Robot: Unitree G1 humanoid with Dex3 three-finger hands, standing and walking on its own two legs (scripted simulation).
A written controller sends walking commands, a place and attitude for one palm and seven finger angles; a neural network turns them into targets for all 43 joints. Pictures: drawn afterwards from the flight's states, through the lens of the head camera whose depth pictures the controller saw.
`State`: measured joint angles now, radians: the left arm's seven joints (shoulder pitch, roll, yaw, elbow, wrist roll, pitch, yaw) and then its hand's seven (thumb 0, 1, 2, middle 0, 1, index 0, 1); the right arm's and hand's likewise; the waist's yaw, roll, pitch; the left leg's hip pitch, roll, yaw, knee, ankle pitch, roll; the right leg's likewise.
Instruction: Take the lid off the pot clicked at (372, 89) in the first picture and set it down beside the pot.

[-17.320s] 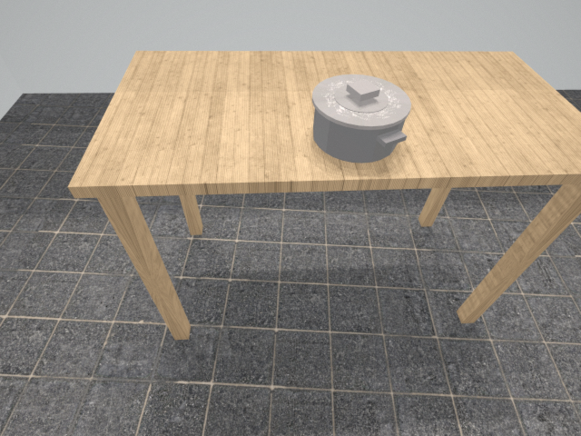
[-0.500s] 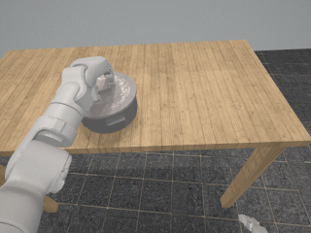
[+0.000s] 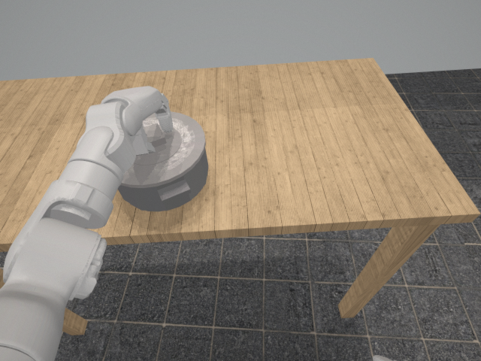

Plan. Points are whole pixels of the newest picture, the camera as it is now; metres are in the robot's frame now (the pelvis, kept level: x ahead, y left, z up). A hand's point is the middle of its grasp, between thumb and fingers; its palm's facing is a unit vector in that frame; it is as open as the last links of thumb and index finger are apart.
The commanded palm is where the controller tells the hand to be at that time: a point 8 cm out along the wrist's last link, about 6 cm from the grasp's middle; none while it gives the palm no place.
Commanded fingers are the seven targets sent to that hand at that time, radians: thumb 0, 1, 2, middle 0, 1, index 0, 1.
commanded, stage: close the fingers and squeeze the knob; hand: left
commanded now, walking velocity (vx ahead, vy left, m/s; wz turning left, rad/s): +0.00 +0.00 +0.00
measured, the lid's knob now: (149, 137) +0.48 +0.16 +0.12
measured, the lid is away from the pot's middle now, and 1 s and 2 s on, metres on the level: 0.00 0.00 0.01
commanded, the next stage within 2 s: lift the lid straight up in 0.84 s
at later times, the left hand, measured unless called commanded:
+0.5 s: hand (140, 135) +0.46 +0.16 +0.15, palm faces -0.35 -0.09 -0.93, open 7.8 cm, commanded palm +0.44 +0.17 +0.21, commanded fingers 0.00 0.40 0.92 -0.71 -1.00 -0.77 -1.03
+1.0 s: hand (141, 136) +0.46 +0.16 +0.15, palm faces -0.35 -0.07 -0.93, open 7.7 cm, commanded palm +0.45 +0.16 +0.21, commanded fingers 0.00 0.58 1.01 -0.79 -1.05 -0.87 -1.07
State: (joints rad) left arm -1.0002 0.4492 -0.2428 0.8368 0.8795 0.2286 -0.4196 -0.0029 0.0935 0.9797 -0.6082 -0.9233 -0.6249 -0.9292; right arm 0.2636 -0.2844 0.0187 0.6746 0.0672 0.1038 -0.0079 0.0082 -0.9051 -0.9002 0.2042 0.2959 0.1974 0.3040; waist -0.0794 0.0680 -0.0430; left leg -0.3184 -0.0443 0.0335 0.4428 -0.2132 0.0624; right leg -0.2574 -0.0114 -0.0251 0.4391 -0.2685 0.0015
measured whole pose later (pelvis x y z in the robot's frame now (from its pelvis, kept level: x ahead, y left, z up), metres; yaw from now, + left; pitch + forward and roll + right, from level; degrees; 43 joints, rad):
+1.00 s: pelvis -0.01 +0.01 +0.00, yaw +0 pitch +5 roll +0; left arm -1.04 0.44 -0.27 0.88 0.90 0.25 -0.41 -0.01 0.17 0.83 -0.59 -0.94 -0.68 -0.98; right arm 0.26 -0.28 0.01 0.66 0.07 0.10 -0.01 0.01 -0.90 -0.90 0.20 0.30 0.20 0.30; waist -0.08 0.06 -0.05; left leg -0.34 -0.05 0.04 0.45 -0.21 0.07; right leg -0.28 -0.01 -0.02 0.45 -0.26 0.01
